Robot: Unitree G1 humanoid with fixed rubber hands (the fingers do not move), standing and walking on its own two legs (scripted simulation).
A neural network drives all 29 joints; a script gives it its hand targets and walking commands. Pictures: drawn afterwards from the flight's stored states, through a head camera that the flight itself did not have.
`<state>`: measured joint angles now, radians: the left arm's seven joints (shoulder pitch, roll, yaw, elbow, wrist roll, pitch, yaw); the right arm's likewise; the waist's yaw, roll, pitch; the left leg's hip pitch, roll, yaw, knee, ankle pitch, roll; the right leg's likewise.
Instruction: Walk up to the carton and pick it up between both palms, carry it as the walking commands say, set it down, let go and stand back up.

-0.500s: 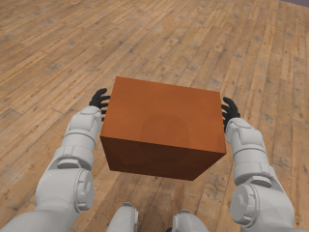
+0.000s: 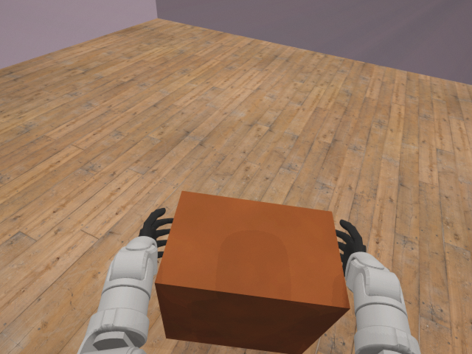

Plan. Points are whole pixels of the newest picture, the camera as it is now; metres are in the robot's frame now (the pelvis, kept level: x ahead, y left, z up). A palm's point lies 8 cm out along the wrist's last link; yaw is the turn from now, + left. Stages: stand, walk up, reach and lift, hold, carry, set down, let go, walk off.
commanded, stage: reach and lift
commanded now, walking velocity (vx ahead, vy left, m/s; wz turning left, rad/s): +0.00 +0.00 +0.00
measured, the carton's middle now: (244, 278) +0.30 +0.00 -0.05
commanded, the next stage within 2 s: hold in 1.46 s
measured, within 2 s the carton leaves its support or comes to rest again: neither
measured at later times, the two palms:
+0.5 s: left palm (147, 244) +0.30 +0.17 +0.05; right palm (365, 258) +0.28 -0.20 +0.07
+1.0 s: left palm (143, 246) +0.29 +0.18 +0.06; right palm (363, 252) +0.29 -0.20 +0.07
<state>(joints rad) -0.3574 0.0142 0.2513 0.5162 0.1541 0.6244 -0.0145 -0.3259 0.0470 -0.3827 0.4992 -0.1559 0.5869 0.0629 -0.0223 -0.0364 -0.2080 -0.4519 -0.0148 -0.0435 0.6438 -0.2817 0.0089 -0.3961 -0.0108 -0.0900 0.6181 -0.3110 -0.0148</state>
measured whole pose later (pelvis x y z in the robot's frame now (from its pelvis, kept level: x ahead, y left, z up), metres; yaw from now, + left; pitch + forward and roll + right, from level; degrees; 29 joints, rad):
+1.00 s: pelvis -0.01 -0.01 +0.01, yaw +0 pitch -1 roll +0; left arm -0.33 0.01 0.26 0.39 0.15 0.72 -0.03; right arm -0.39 0.03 -0.33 0.44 -0.16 0.71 0.06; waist -0.02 -0.03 -0.13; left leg -0.29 -0.02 -0.04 0.52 -0.21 0.00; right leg -0.26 -0.01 -0.09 0.54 -0.26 -0.03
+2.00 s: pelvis -0.03 -0.01 +0.01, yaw +0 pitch -2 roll +0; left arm -0.27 0.00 0.26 0.34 0.15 0.74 -0.02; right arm -0.33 0.03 -0.30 0.43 -0.16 0.70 0.07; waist -0.02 -0.05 -0.12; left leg -0.29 -0.02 -0.04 0.52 -0.19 0.00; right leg -0.26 -0.01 -0.09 0.54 -0.24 -0.03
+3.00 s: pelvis -0.04 +0.00 +0.00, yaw +0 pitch -4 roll -1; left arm -0.27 -0.04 0.26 0.14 0.15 0.83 -0.01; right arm -0.33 0.02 -0.29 0.24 -0.13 0.80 0.08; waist -0.02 0.00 -0.05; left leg -0.32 -0.02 -0.04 0.60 -0.22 0.00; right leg -0.26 -0.01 -0.09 0.56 -0.24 -0.03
